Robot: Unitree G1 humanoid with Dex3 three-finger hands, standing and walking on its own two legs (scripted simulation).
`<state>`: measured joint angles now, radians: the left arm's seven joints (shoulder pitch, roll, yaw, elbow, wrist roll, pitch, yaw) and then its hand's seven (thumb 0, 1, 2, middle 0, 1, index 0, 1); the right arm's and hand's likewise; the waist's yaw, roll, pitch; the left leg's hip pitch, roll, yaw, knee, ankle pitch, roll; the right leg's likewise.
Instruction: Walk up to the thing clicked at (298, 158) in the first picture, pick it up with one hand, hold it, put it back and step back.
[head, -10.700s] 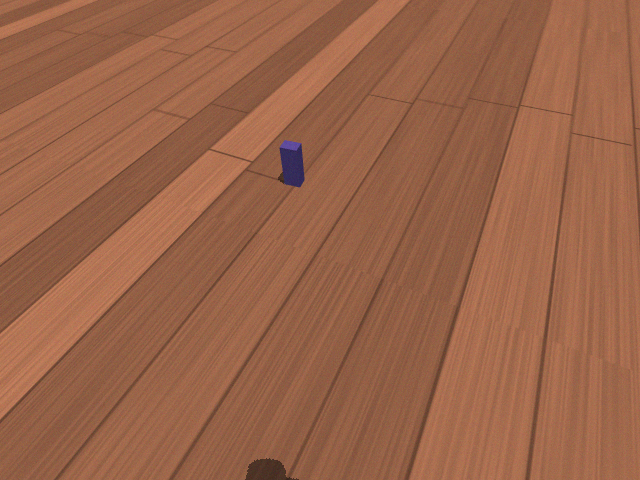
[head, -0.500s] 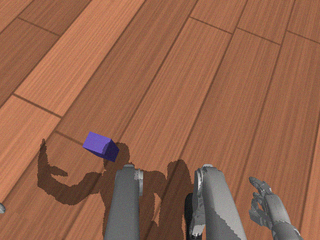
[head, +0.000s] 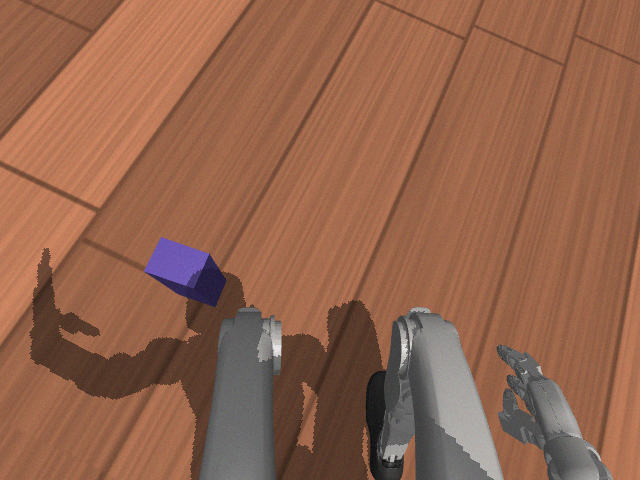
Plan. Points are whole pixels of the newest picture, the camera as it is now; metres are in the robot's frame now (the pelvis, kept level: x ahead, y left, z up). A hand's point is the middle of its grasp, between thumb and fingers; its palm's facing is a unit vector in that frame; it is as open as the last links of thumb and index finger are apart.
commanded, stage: go down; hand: left
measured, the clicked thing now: (191, 276) +0.39 +0.26 -0.34
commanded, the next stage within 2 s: none
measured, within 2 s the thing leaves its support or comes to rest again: neither
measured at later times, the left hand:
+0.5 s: hand out of the picture +0.28 +0.44 -0.04, palm faces +0.27 -0.96 -0.12, open 17.7 cm
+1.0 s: hand out of the picture +0.28 +0.45 -0.05, palm faces +0.27 -0.96 -0.10, open 17.7 cm
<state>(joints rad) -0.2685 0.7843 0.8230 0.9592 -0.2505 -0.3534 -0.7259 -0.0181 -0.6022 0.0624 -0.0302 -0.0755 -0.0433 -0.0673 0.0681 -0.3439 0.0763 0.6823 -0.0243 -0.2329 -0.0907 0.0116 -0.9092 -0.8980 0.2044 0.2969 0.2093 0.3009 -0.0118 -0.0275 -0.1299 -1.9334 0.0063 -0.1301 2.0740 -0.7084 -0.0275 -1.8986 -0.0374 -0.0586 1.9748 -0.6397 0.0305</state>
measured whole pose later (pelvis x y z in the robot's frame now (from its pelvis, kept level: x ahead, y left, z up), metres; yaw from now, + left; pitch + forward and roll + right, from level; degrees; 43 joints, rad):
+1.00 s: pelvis -0.01 +0.00 -0.05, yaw -1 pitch +31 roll -7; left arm -0.34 0.85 0.89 1.00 -0.29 -0.38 -0.80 -0.02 -0.60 0.07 -0.04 -0.08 -0.04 -0.08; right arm 0.05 -0.36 0.11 0.69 -0.03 -0.23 -0.08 0.01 -0.92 -0.90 0.21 0.30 0.21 0.30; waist -0.02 -0.05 -0.10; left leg -2.06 -0.01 -0.14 2.23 -0.71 -0.02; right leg -2.02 -0.04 -0.05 2.12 -0.64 0.04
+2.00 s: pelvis -0.01 +0.00 -0.07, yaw -1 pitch +30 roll -8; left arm -0.40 0.92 0.95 1.05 -0.33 -0.40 -0.86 -0.02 -0.54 0.06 -0.05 -0.04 -0.04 -0.05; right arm 0.05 -0.38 0.12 0.69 -0.03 -0.22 -0.07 0.01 -0.91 -0.90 0.20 0.30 0.21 0.30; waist -0.02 -0.05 -0.08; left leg -2.11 -0.01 -0.14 2.28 -0.71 -0.02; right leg -2.06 -0.03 -0.05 2.17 -0.64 0.04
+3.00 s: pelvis -0.01 +0.00 -0.07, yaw -1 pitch +30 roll -8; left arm -0.42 0.91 0.98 1.07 -0.40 -0.43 -0.88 -0.02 -0.54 0.06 -0.05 -0.03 -0.03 -0.04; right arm 0.04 -0.38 0.14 0.69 -0.03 -0.23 -0.08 0.01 -0.91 -0.90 0.20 0.30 0.21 0.30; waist -0.02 -0.06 -0.07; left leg -2.13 -0.02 -0.14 2.30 -0.71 -0.02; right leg -2.08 -0.03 -0.05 2.19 -0.64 0.04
